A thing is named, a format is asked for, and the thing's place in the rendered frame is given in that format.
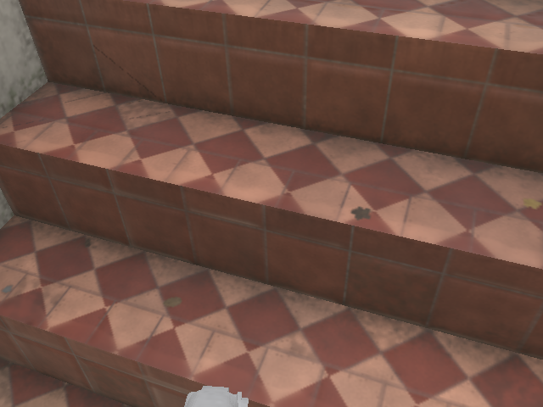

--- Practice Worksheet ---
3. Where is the robot left thigh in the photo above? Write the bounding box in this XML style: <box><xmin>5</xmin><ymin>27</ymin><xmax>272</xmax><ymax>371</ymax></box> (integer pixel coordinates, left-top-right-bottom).
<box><xmin>186</xmin><ymin>386</ymin><xmax>249</xmax><ymax>407</ymax></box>

